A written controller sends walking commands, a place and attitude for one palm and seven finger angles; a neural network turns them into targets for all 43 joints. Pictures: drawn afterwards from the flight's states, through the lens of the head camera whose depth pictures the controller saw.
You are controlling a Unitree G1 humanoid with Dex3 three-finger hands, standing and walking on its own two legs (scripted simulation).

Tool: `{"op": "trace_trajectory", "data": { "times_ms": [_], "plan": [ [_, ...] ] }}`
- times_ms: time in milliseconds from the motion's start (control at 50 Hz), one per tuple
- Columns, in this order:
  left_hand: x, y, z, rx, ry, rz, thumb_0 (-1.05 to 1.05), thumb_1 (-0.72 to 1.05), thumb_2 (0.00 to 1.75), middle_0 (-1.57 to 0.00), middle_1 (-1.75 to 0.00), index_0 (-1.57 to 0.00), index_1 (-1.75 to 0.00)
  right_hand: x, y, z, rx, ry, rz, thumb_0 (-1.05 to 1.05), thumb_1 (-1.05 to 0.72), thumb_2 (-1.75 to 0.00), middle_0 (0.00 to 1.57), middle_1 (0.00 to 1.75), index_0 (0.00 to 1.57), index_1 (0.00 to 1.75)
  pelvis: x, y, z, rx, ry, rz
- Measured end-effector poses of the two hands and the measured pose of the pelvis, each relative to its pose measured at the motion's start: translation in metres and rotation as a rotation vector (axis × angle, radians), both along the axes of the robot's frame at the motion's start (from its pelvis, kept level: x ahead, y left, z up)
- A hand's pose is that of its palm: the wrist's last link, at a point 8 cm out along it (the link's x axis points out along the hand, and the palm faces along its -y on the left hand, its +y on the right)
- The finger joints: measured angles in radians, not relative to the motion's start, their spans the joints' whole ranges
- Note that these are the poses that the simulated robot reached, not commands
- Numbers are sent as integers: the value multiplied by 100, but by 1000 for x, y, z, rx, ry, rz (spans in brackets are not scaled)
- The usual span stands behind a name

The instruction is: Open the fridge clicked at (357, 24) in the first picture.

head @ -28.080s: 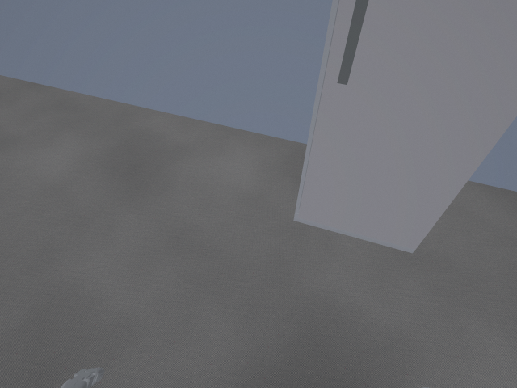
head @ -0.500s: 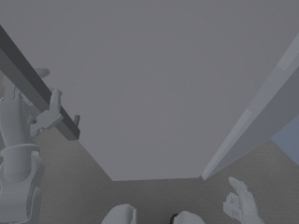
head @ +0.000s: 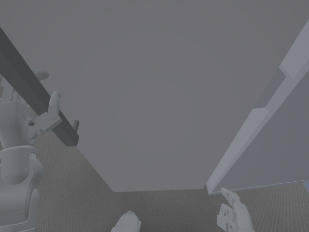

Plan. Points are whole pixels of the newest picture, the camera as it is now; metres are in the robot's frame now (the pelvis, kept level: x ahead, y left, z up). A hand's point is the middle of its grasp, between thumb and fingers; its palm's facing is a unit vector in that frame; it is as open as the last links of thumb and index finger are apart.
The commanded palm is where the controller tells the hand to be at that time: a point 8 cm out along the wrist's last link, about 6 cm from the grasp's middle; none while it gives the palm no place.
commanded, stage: stop walking and hold the door back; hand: left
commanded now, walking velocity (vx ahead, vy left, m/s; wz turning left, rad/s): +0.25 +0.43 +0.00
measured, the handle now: (30, 72) +0.33 +0.25 +0.26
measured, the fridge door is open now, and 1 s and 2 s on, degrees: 85 78 78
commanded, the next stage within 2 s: loosen the grip on the handle in 1.30 s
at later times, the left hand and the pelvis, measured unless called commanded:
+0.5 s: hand (55, 93) +0.33 +0.23 +0.20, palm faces +0.33 -0.93 -0.16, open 6.1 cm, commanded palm +0.30 +0.28 +0.18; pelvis -0.10 -0.01 +0.01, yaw +6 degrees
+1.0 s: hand (58, 88) +0.35 +0.23 +0.20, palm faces +0.32 -0.93 -0.16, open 6.1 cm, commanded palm +0.31 +0.28 +0.18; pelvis -0.08 -0.01 +0.01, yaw +2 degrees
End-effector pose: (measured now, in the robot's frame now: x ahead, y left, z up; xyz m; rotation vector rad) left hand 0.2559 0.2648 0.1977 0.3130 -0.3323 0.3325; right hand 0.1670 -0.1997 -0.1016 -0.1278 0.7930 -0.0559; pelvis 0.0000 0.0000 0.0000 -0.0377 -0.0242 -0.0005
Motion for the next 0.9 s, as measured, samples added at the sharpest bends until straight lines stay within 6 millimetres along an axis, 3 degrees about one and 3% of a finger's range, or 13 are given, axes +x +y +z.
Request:
{"op": "trace_trajectory", "data": {
  "times_ms": [80,180,320,400,520,620,680,800,900],
  "plan": [
    [-10,-4,3,-2,41,64,-10,57,84,-46,-140,-24,-138,-8,-36,0,-70,46,28,1,-90,-90,20,30,20,30,-16,-17,9,65,-15,44],
    [-4,-3,6,-22,83,96,-11,56,82,-46,-140,-31,-139,-19,-73,11,-137,41,38,1,-90,-90,20,30,20,30,-37,-32,15,107,-19,103],
    [14,0,8,-88,127,86,-9,58,79,-46,-140,-36,-140,-50,-98,25,-207,53,43,1,-90,-90,20,30,20,30,-71,-35,18,117,9,137],
    [26,3,9,-108,134,51,-8,59,78,-46,-140,-38,-140,-79,-95,27,-231,83,28,1,-90,-90,20,30,20,30,-89,-27,18,121,25,133],
    [43,8,7,-139,113,-22,-5,60,78,-46,-140,-39,-140,-133,-70,16,-230,119,-42,1,-90,-90,20,30,20,30,-105,-3,8,64,7,99],
    [52,10,9,-141,147,-40,-6,61,77,-46,-140,-38,-140,-182,-35,4,-135,272,-59,1,-90,-90,20,30,20,30,-101,-2,17,20,22,111],
    [58,12,10,-119,155,-43,-7,61,77,-46,-140,-39,-140,-200,-30,-4,-108,343,-76,1,-92,-90,20,30,20,30,-96,-5,16,19,29,84],
    [64,11,8,-69,130,-1,-9,59,76,-46,-140,-36,-140,-196,-55,-24,-102,354,-105,1,-93,-90,21,30,21,30,-90,-16,1,18,10,57],
    [62,10,8,-99,132,2,-8,61,76,-46,-140,-36,-140,-167,-74,-6,-142,241,-140,1,-92,-90,20,30,20,30,-89,-13,8,47,-12,49]
  ]
}}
